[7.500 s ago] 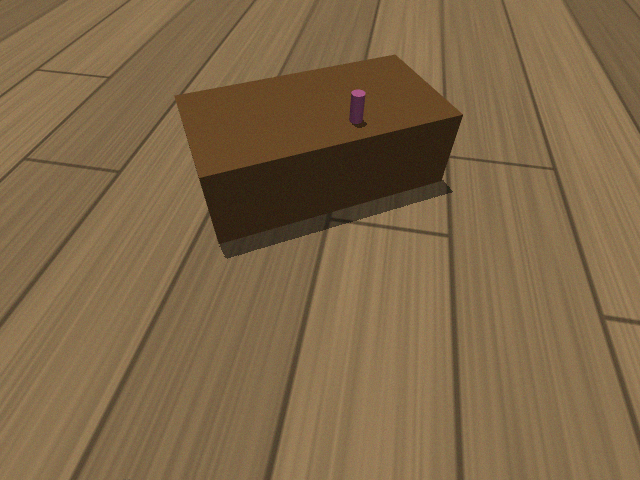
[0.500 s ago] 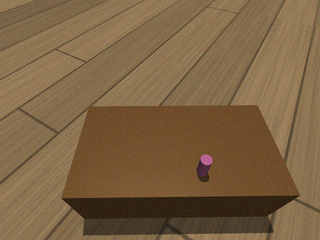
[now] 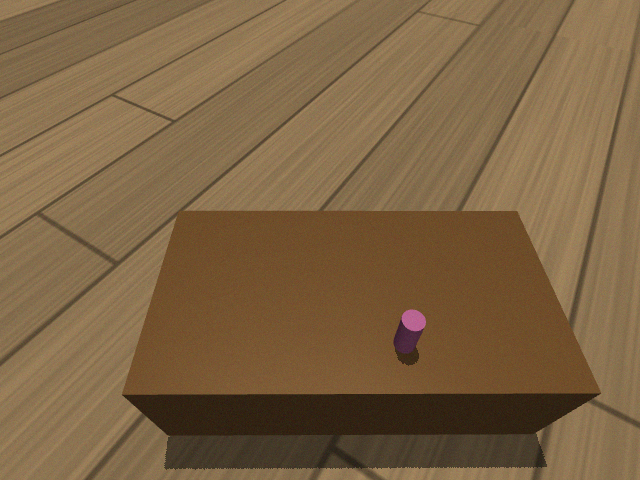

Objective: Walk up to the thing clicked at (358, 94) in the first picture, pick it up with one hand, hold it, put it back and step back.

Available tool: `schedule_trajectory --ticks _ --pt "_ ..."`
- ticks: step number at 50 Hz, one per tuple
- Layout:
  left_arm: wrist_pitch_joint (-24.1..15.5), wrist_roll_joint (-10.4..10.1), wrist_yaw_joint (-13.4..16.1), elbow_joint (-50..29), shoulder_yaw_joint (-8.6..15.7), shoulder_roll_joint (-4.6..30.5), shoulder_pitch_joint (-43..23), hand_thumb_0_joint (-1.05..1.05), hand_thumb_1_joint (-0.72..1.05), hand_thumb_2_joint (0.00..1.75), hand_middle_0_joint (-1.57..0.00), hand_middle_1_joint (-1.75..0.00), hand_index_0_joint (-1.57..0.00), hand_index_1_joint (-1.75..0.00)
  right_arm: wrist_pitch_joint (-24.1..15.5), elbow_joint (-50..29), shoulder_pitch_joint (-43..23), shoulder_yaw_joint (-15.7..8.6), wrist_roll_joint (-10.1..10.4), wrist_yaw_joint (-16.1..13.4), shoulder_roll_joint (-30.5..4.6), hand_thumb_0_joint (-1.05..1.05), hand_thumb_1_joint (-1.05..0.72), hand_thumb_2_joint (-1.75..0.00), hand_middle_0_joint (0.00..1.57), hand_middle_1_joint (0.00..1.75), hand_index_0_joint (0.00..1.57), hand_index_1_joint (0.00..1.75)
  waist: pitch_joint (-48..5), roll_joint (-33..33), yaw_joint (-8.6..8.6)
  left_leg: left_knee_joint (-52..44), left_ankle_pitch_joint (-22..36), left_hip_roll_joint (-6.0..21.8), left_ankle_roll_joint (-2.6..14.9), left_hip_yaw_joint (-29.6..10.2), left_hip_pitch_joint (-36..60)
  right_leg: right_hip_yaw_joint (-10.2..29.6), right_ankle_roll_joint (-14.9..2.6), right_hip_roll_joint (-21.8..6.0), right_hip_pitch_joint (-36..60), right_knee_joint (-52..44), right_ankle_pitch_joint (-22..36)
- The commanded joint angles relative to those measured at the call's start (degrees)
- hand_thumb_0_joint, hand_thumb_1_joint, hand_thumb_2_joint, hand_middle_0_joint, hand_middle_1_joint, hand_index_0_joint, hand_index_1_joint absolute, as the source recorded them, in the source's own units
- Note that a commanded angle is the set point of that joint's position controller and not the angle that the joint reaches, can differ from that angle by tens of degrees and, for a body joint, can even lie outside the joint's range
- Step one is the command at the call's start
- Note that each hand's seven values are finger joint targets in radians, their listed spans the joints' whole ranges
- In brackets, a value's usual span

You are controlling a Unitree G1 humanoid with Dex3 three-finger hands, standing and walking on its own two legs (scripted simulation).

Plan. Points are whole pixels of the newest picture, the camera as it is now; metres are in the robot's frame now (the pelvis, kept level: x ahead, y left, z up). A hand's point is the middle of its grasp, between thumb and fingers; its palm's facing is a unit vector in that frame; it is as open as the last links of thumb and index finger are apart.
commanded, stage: stand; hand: right
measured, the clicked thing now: (408, 332) +0.47 -0.21 -0.36
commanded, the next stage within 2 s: go down in 0.18 s
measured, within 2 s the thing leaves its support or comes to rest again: neither
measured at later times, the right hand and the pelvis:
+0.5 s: hand (502, 472) +0.15 -0.25 -0.16, palm faces +0.06 +0.94 -0.33, open 10.5 cm; pelvis -0.01 +0.00 -0.01, yaw +1 degrees
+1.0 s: hand (512, 461) +0.17 -0.27 -0.16, palm faces +0.05 +0.94 -0.33, open 17.0 cm; pelvis +0.01 +0.00 -0.03, yaw +1 degrees
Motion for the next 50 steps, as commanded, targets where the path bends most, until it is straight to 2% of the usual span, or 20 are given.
schedule_trajectory --ticks 1,9,13,14,15,16,18,20,21,23,25,29,32,38,39,40,41,43,48,50 --pt "-1.2 0.0 0.9 -3.3 2.4 12.3 -2.3 0.00 0.90 0.90 -0.20 -0.30 -0.20 -0.30 -1.2 -3.3 -2.4 -2.6 -0.1 -0.9 -12.2 0.00 -0.90 -0.90 0.20 0.30 0.20 0.30 -4.3 0.1 0.12 -3.2 4.6 6.2 2.13 -4.9 -1.1 6.1 -1.67 -7.2 1.3 -2.7 6.8" --pt "-1.1 -0.1 0.9 -3.4 2.5 12.1 -2.5 0.00 0.90 0.90 -0.20 -0.30 -0.20 -0.30 -1.4 -3.3 -1.9 -2.5 -0.1 -1.0 -12.2 0.00 -0.90 -0.90 0.20 0.30 0.20 0.30 -4.9 0.8 0.10 -3.3 8.8 6.5 2.15 -4.9 -1.2 5.9 -1.72 -7.4 3.1 -1.6 11.1" --pt "-1.1 -0.2 1.0 -3.1 2.5 12.4 -2.4 0.00 0.90 0.90 -0.20 -0.30 -0.20 -0.30 -1.3 -3.4 -1.9 -2.4 0.0 -1.1 -12.0 0.00 -0.90 -0.90 0.20 0.30 0.20 0.30 -4.1 -0.1 0.19 -3.4 7.3 6.2 2.00 -4.9 -1.2 5.9 -1.50 -7.3 2.4 -2.3 9.4" --pt "-1.1 -0.1 0.9 -3.2 2.5 12.3 -2.4 0.00 0.89 0.90 -0.20 -0.29 -0.20 -0.30 -1.3 -3.4 -1.8 -2.4 -0.1 -1.1 -11.9 0.00 -0.82 -0.82 0.12 0.22 0.12 0.22 -3.8 -0.1 0.20 -3.6 6.8 6.2 2.00 -4.8 -1.6 5.9 -1.58 -7.3 2.4 -2.1 9.3" --pt "-4.0 -3.1 2.2 -19.6 1.8 3.8 -1.5 0.00 0.90 0.92 -0.22 -0.32 -0.22 -0.32 -6.8 -23.5 -21.9 -3.5 2.4 -1.7 -3.5 0.00 -0.74 -0.74 0.04 0.14 0.04 0.14 0.1 -4.3 6.64 0.9 5.6 -2.1 1.14 -1.0 -13.7 -2.3 -1.08 0.4 -2.1 1.5 -0.2" --pt "-3.7 -3.7 2.7 -17.3 1.9 5.2 0.2 0.00 0.90 0.91 -0.21 -0.32 -0.21 -0.32 -6.6 -21.1 -25.5 -4.2 1.6 -1.9 -6.3 0.00 -0.66 -0.66 0.03 0.06 0.03 0.06 -2.5 -2.9 3.75 1.8 4.0 -2.3 1.37 -0.3 -11.8 -1.3 -0.85 0.3 -0.9 1.7 -2.4" --pt "-2.8 -3.8 2.9 -17.5 3.2 6.6 2.3 0.00 0.90 0.93 -0.21 -0.31 -0.21 -0.32 -3.7 -9.2 -14.9 -7.3 0.8 -1.6 -9.2 0.00 -0.50 -0.50 0.03 0.06 0.03 0.06 -1.1 1.9 2.67 3.2 0.8 -2.3 1.19 0.1 -13.9 -1.1 -1.34 0.9 -4.5 3.9 -4.7" --pt "-2.6 -3.8 4.3 -21.0 3.9 7.2 4.7 0.00 0.89 0.91 -0.21 -0.31 -0.21 -0.31 -2.8 -9.1 -15.8 -12.5 -0.4 -2.1 -16.9 0.00 -0.34 -0.34 0.05 0.05 0.05 0.05 -10.6 0.9 1.74 4.8 5.2 -1.8 1.13 -0.6 -10.7 -1.0 -1.06 1.3 -3.0 6.4 1.3" --pt "-2.6 -3.4 4.6 -21.9 4.0 6.3 5.5 0.00 0.89 0.91 -0.21 -0.30 -0.20 -0.31 -2.1 -8.7 -17.4 -12.6 -1.2 -1.7 -16.2 0.00 -0.26 -0.26 0.05 0.05 0.05 0.05 -13.7 1.8 1.40 6.0 7.1 -1.8 1.05 -0.8 -9.9 -1.2 -1.01 1.2 -2.7 7.7 3.4" --pt "-2.2 -2.1 4.5 -22.6 5.1 5.7 7.7 0.00 0.90 0.89 -0.20 -0.30 -0.21 -0.29 0.3 -5.3 -9.2 -14.4 -3.5 -0.6 -14.9 0.00 -0.16 -0.18 0.07 0.04 0.05 0.04 -15.0 1.1 -0.56 7.5 9.4 -1.9 1.45 -0.9 -9.4 -1.6 -0.94 1.4 -4.4 9.3 6.7" --pt "-2.5 -2.1 4.5 -26.1 4.7 5.0 6.4 0.00 0.92 0.87 -0.20 -0.30 -0.21 -0.29 2.6 -9.1 -7.7 -15.3 -4.0 0.2 -14.4 0.00 -0.10 -0.13 0.08 0.03 0.06 0.03 -17.7 -1.5 -2.06 8.3 10.8 -2.1 1.75 -0.6 -7.7 -1.7 -0.61 1.3 -3.9 9.5 8.9" --pt "-3.0 -2.8 4.6 -30.3 4.1 4.4 3.4 0.00 0.92 0.86 -0.19 -0.30 -0.21 -0.28 7.9 -15.3 -9.9 -12.8 -3.0 2.0 -11.2 0.00 0.11 -0.07 0.09 0.03 0.07 0.03 -11.4 -3.0 -1.12 7.1 5.0 -2.9 2.01 -0.1 -11.0 -1.6 -0.81 0.6 -7.6 8.4 3.2" --pt "-3.3 -3.4 4.8 -32.7 3.9 4.2 2.9 0.00 0.92 0.87 -0.20 -0.29 -0.20 -0.29 11.5 -17.2 -4.8 -12.2 -2.2 3.2 -9.7 0.00 0.25 -0.07 0.07 0.04 0.06 0.04 -8.0 -1.5 -0.89 7.3 2.4 -3.3 2.15 0.4 -13.5 -1.4 -0.94 0.3 -9.2 9.0 0.7" --pt "-4.4 -2.6 4.9 -32.3 4.4 3.8 7.0 0.00 0.91 0.88 -0.20 -0.30 -0.20 -0.29 13.6 -26.2 -8.6 -13.4 -3.2 3.9 -11.7 0.00 0.46 -0.07 0.04 0.06 0.04 0.06 -11.9 0.0 1.25 11.8 6.6 -3.3 1.60 0.2 -16.0 -0.7 -1.48 -0.2 -8.9 13.6 4.8" --pt "-5.0 -2.3 5.0 -33.1 4.5 3.8 6.9 0.00 0.92 0.87 -0.20 -0.30 -0.20 -0.29 12.8 -32.3 -12.5 -13.8 -3.7 3.8 -12.8 0.00 0.47 -0.07 0.03 0.06 0.04 0.06 -16.4 -2.3 1.13 13.2 7.8 -3.2 1.57 -0.2 -15.9 -0.5 -1.37 -0.4 -6.7 14.8 6.6" --pt "-5.2 -2.2 5.1 -31.3 4.6 3.7 8.6 0.00 0.92 0.88 -0.20 -0.30 -0.20 -0.29 13.2 -27.3 -7.1 -15.0 -4.2 3.5 -13.4 0.00 0.49 -0.06 0.03 0.06 0.04 0.06 -15.6 -0.6 1.09 14.1 9.6 -3.1 1.44 -0.1 -16.2 -0.5 -1.56 -0.3 -7.4 16.0 8.8" --pt "-5.8 -2.0 5.3 -32.7 4.4 3.6 7.5 0.00 0.92 0.88 -0.20 -0.30 -0.20 -0.29 12.4 -32.4 -10.3 -14.4 -4.3 3.3 -13.3 0.00 0.47 -0.06 0.04 0.06 0.04 0.06 -16.8 -2.1 1.55 15.5 9.9 -2.9 1.26 -0.3 -17.1 -0.4 -1.42 -0.3 -7.9 17.3 8.9" --pt "-6.8 -1.6 5.5 -32.3 4.4 3.3 7.9 0.00 0.91 0.88 -0.20 -0.30 -0.20 -0.30 12.4 -32.4 -6.2 -15.2 -4.5 2.8 -12.7 0.00 0.49 -0.06 0.03 0.05 0.03 0.05 -17.9 -3.5 0.99 17.3 9.8 -2.7 1.17 -0.4 -18.0 -0.3 -1.26 -0.2 -8.7 19.4 9.5" --pt "-7.5 -1.7 6.2 -33.3 4.3 3.2 7.4 0.00 0.91 0.89 -0.20 -0.30 -0.20 -0.30 15.0 -38.1 -0.5 -14.8 -2.7 2.7 -11.2 0.00 0.49 -0.03 0.05 0.05 0.04 0.05 -20.2 -4.0 1.32 18.5 9.6 -3.1 1.16 0.3 -19.4 0.3 -0.94 -0.5 -8.7 20.9 10.0" --pt "-7.8 -1.9 6.5 -33.7 4.0 3.1 6.6 0.00 0.91 0.89 -0.20 -0.30 -0.20 -0.30 16.3 -39.3 0.0 -14.1 -1.9 2.9 -10.8 0.00 0.49 -0.04 0.05 0.05 0.04 0.05 -16.8 -3.5 1.68 18.5 7.7 -3.1 1.11 0.6 -20.8 0.4 -0.91 -0.4 -11.2 21.0 7.0"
